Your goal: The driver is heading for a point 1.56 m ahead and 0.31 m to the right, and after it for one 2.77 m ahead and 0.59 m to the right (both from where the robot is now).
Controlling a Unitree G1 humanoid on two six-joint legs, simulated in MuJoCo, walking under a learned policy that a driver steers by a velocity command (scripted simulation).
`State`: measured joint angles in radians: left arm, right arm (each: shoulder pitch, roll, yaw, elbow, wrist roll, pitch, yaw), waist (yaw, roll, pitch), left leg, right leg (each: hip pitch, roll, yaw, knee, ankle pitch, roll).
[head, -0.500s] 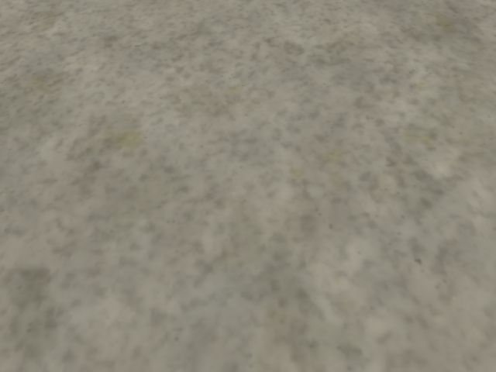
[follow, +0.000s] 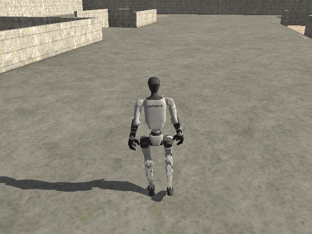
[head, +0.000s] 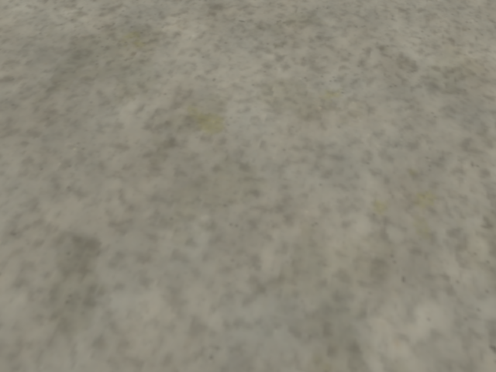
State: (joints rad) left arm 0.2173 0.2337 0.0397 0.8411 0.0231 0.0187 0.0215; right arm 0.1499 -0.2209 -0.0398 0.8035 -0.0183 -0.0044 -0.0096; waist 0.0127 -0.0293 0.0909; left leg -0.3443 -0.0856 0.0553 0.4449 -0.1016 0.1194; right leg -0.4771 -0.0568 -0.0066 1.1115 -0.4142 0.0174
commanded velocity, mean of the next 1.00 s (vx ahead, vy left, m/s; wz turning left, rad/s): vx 0.02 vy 0.00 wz -0.25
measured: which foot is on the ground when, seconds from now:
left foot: down 0.00-0.34, up 0.36-0.78, down 0.80-1.00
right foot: up 0.00-0.32, down 0.34-0.80, up 0.82-1.00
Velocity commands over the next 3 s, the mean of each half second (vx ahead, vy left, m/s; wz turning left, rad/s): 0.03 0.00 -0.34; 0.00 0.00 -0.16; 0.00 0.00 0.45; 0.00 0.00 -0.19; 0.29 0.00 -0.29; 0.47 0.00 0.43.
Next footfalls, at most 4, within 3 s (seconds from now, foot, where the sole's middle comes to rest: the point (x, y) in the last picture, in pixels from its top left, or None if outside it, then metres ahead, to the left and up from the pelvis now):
0.34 right None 0.00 -0.12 -0.77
0.80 left None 0.10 0.07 -0.77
1.22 right None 0.00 -0.12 -0.77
1.64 left None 0.00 0.09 -0.77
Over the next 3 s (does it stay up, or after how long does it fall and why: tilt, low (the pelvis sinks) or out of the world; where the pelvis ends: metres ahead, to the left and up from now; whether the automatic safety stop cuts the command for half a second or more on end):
stays up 0.38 -0.11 0.01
